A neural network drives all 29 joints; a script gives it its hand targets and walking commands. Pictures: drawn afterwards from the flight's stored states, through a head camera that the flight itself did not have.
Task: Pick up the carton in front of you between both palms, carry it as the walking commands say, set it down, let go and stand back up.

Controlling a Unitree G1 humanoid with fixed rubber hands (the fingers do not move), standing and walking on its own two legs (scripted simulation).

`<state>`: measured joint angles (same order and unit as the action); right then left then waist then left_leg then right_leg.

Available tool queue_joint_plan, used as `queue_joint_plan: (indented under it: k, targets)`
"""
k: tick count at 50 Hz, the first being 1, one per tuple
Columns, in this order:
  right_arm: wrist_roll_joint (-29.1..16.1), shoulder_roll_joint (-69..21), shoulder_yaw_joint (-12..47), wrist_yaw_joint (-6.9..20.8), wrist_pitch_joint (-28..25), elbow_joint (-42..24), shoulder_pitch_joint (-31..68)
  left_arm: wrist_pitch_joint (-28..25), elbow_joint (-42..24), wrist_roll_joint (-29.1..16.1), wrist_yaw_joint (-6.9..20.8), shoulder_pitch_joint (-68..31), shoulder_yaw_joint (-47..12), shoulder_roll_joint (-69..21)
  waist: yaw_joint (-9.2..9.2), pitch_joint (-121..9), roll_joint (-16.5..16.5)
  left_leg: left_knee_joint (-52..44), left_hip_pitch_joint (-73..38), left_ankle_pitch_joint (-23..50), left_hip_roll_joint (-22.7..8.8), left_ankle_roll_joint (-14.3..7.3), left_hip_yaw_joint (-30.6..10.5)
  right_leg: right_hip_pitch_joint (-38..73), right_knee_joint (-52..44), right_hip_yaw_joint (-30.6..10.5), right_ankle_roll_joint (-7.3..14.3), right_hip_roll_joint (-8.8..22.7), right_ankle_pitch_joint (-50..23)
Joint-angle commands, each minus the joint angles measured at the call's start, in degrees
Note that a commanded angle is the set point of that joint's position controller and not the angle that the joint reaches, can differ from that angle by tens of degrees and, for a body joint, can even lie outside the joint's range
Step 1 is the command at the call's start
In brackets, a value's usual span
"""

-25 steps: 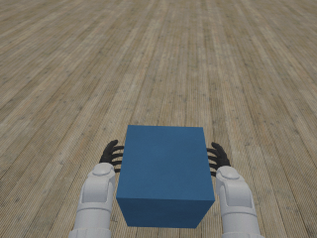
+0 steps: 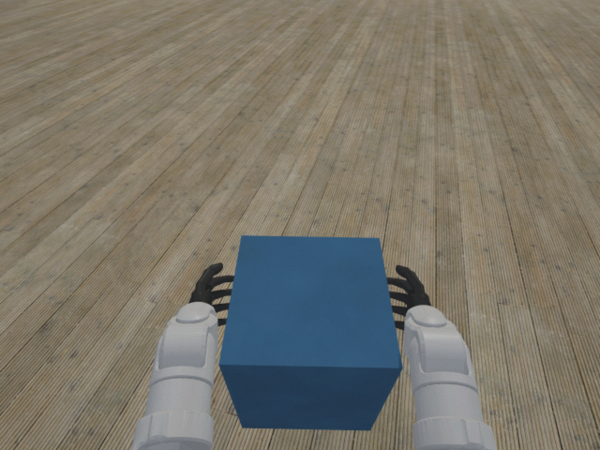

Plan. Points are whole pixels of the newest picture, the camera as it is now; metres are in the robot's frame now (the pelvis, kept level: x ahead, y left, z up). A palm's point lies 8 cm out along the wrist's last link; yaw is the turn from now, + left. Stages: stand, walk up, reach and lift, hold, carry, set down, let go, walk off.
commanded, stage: set down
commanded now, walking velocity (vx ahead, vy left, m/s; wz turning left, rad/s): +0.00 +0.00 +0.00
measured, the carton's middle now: (308, 336) +0.30 +0.00 -0.04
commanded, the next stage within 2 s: none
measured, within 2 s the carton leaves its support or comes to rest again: neither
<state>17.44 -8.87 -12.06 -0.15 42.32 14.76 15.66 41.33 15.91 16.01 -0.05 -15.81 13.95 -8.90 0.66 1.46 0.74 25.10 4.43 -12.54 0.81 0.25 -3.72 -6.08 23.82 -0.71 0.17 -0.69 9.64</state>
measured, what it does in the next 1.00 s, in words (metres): lowers itself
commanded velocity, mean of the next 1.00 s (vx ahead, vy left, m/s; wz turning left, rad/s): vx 0.00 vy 0.00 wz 0.00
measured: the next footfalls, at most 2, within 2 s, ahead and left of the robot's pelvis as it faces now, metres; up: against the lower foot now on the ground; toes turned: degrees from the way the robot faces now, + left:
none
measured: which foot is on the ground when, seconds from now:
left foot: down 0.00-1.00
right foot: down 0.00-1.00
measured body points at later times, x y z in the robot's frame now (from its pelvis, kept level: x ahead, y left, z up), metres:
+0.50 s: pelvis -0.03 +0.00 -0.05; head +0.15 +0.00 +0.36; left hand +0.36 +0.15 -0.13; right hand +0.36 -0.16 -0.12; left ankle +0.03 +0.12 -0.74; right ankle +0.05 -0.11 -0.74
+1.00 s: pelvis -0.03 +0.01 -0.17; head +0.22 +0.01 +0.21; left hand +0.42 +0.13 -0.27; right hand +0.41 -0.17 -0.27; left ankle +0.03 +0.12 -0.74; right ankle +0.05 -0.12 -0.74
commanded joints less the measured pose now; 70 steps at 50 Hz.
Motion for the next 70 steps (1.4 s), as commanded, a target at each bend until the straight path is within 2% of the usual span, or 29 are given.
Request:
queue_joint_plan:
  k: [1,4,6,9,12,14,15,17,19,23,27,31,34,35,36,38,40,41,46,47,50,53,55,56,64,65,66,69,70]
  targets:
    - [-14.1,-56.0,26.8,15.2,-2.4,3.1,32.1,-3.1,3.5,-11.9,15.7,-34.3,-24.6,-52.2,-1.05,-7.4,-2.3,-5.5,10.7,-8.8,3.2,-3.0,-1.0,7.2,-3.6,-4.4,0.2,-2.4,10.4]
    - [-10.5,-56.6,18.6,14.8,-5.5,13.3,43.4,-6.6,11.7,-7.4,16.5,-44.8,-16.4,-50.0,-1.45,-6.2,-3.7,-0.6,13.6,-12.7,4.1,-2.9,-0.2,4.3,-3.2,-5.7,1.3,-1.7,20.1]
    - [-8.6,-54.9,15.1,13.4,-7.4,17.3,44.0,-8.7,18.3,-4.6,16.2,-47.4,-11.8,-49.1,0.29,-6.6,-1.6,1.1,14.0,-12.8,4.5,-3.0,-0.1,2.3,-1.6,-6.5,0.6,-1.4,19.1]
    - [-3.1,-48.7,4.8,10.9,-9.8,22.2,45.4,-11.0,23.1,0.9,13.8,-48.2,-3.1,-43.5,-0.88,-2.9,-2.6,4.4,18.4,-13.3,4.5,-2.9,0.0,-1.3,0.6,-6.2,0.4,-2.2,20.7]
    - [2.0,-39.7,-2.8,8.3,-12.3,23.6,43.5,-13.2,25.5,5.4,12.0,-45.6,3.9,-37.2,0.69,-2.7,-0.4,6.9,24.0,-10.9,4.8,-2.4,0.0,-4.1,4.2,-5.1,0.5,-3.1,14.7]
    - [3.8,-36.9,-5.0,7.6,-15.4,24.1,43.0,-15.9,26.1,7.3,10.9,-43.6,5.8,-34.3,-0.1,-5.9,-0.7,9.1,25.8,-7.6,4.7,-2.2,-0.1,-9.1,7.4,-4.1,0.2,-3.5,10.6]
    - [5.5,-35.6,-6.5,7.6,-17.3,24.2,42.3,-17.8,25.0,6.8,10.4,-46.8,4.9,-33.0,2.48,-7.1,0.0,10.1,27.2,-7.0,5.1,-1.8,0.1,-11.2,9.5,-4.1,0.3,-3.9,7.5]
    - [5.2,-32.8,-4.6,7.1,-21.3,23.4,42.9,-21.8,24.5,6.9,9.4,-42.5,4.7,-32.3,0.06,-11.3,0.0,12.2,30.7,-3.0,5.7,-1.5,0.8,-13.0,13.3,-2.8,-0.4,-4.3,0.9]
    - [4.1,-35.3,-0.5,7.5,-26.1,23.1,43.2,-26.1,25.7,4.5,9.4,-43.9,1.0,-35.9,1.6,-17.8,-0.8,15.8,33.7,0.3,6.3,-0.9,0.5,-15.7,17.1,-2.4,-0.2,-4.7,-3.3]
    - [-1.8,-43.9,9.7,8.6,-33.6,22.6,45.9,-33.9,21.8,-1.1,9.0,-46.5,-10.8,-43.1,0.9,-35.4,-1.3,22.2,38.1,7.3,7.0,0.5,0.4,-19.5,24.8,-2.2,-1.0,-5.9,-11.1]
    - [-9.1,-47.2,22.3,8.9,-37.3,13.2,50.9,-36.9,13.8,-6.8,7.6,-51.0,-24.4,-49.3,1.33,-61.3,0.5,30.2,38.4,17.5,8.1,1.6,0.5,-21.3,33.4,-2.3,-1.3,-6.8,-23.4]
    - [-10.6,-45.0,24.8,8.8,-35.7,13.9,48.7,-35.4,10.6,-9.4,5.9,-51.2,-29.3,-49.2,2.78,-69.4,2.1,35.3,41.2,17.9,8.2,2.8,0.8,-30.8,38.7,-0.4,-1.7,-7.5,-20.0]
    - [-9.2,-46.2,23.4,10.7,-32.9,16.7,48.5,-31.9,15.3,-9.2,6.3,-50.7,-27.6,-52.7,3.35,-61.4,2.7,35.7,45.9,9.3,8.6,3.6,0.8,-40.8,39.2,0.4,-0.7,-8.0,-9.6]
    - [-9.9,-46.4,22.3,11.6,-31.7,18.4,50.9,-31.1,17.7,-8.0,6.7,-51.3,-25.1,-50.7,1.71,-57.2,2.9,35.5,48.6,6.8,8.1,2.9,0.6,-45.2,39.9,0.3,-1.0,-7.8,-6.2]
    - [-8.5,-46.6,20.2,12.4,-30.9,19.5,50.5,-30.3,17.1,-8.2,6.9,-53.4,-25.5,-51.9,3.63,-56.4,3.3,36.5,50.8,4.6,8.5,3.4,1.1,-46.1,40.1,0.9,-0.7,-7.9,-4.9]
    - [-6.9,-45.2,16.6,13.2,-29.6,23.4,50.8,-28.8,21.5,-6.3,7.3,-52.1,-21.1,-50.4,2.0,-50.9,2.9,36.9,53.6,3.2,8.2,2.7,0.5,-53.4,41.0,1.5,-0.5,-7.5,-1.4]
    - [-5.3,-44.0,12.9,13.7,-29.0,25.3,50.6,-28.5,23.8,-5.4,7.0,-53.3,-18.7,-50.3,3.28,-51.1,4.0,38.4,56.5,2.4,8.3,2.6,0.7,-55.7,42.3,1.2,-0.5,-7.3,-1.5]
    - [-4.5,-44.8,12.5,13.6,-28.8,26.5,49.1,-29.1,23.7,-5.3,6.9,-52.1,-17.9,-49.4,3.58,-50.8,1.4,39.3,57.2,4.1,8.4,2.4,1.0,-57.2,42.6,1.4,-0.8,-7.7,-2.7]
    - [-6.3,-41.6,12.9,12.6,-31.5,25.2,56.5,-31.8,23.8,-6.4,5.6,-58.0,-16.8,-47.5,2.58,-55.5,0.7,45.3,64.4,6.9,9.2,2.8,1.5,-62.5,48.7,1.6,-1.2,-7.5,-5.9]
    - [-6.4,-41.7,12.2,12.1,-31.8,25.3,55.8,-32.0,24.2,-7.0,5.3,-60.2,-16.7,-46.7,4.19,-57.2,0.3,46.2,66.0,5.9,9.6,2.9,1.4,-61.2,49.7,1.4,-1.2,-7.5,-6.2]
    - [-8.2,-40.9,13.6,10.9,-32.1,25.3,60.1,-32.3,24.6,-8.0,4.6,-62.3,-17.1,-45.5,2.44,-60.2,0.7,49.3,69.2,3.3,10.1,2.9,2.8,-63.4,53.1,1.6,-1.8,-7.7,-4.8]
    - [-8.7,-40.6,14.4,10.1,-31.7,24.4,61.7,-32.2,21.5,-10.5,3.8,-66.8,-20.8,-46.4,4.82,-67.1,0.7,54.0,70.1,3.7,10.5,3.2,2.7,-63.8,56.9,2.1,-2.3,-7.8,-5.5]
    - [-11.0,-39.9,16.2,9.4,-31.5,22.9,65.5,-31.9,22.8,-11.5,3.7,-68.2,-20.3,-45.8,3.5,-67.8,2.3,55.8,72.0,1.7,10.6,3.3,4.0,-63.9,58.7,2.0,-2.3,-7.9,-4.9]
    - [-10.8,-41.3,17.1,9.2,-31.1,22.1,64.8,-31.6,21.8,-11.5,3.5,-68.2,-21.0,-45.3,3.3,-69.4,-0.3,56.9,72.6,1.7,10.8,3.1,3.8,-64.2,59.7,2.5,-2.8,-8.1,-4.8]
    - [-12.5,-40.3,16.8,7.8,-29.2,23.3,72.9,-30.3,23.7,-13.1,3.9,-77.5,-19.6,-41.8,3.12,-70.1,-1.2,64.9,82.5,-2.6,11.0,2.9,6.3,-66.6,66.3,3.1,-3.5,-8.3,-3.4]
    - [-12.4,-39.1,16.0,7.6,-29.1,23.8,74.1,-30.0,25.1,-13.6,4.2,-78.8,-19.1,-41.7,5.16,-69.3,0.0,65.4,83.0,-4.2,10.8,3.0,6.3,-67.3,66.4,3.5,-3.3,-8.2,-1.3]
    - [-12.4,-38.4,15.6,7.7,-29.1,24.0,76.8,-29.8,25.4,-13.7,4.3,-80.1,-18.6,-41.9,3.56,-68.3,0.5,66.5,84.7,-4.4,11.1,3.0,7.1,-67.8,66.7,2.9,-3.3,-8.1,-0.9]
    - [-12.5,-38.4,13.6,7.5,-28.7,24.9,78.7,-29.3,28.5,-12.5,4.2,-82.2,-15.6,-38.8,4.41,-66.4,-0.9,68.5,86.1,-6.3,10.7,2.0,6.8,-70.9,69.0,3.8,-3.5,-8.0,1.1]
    - [-11.5,-36.7,12.9,7.4,-28.4,25.3,80.2,-29.4,28.8,-11.6,4.2,-82.5,-14.5,-38.1,3.01,-65.3,-0.4,69.4,88.6,-6.6,10.8,2.4,7.4,-72.6,69.7,3.3,-3.4,-7.8,1.7]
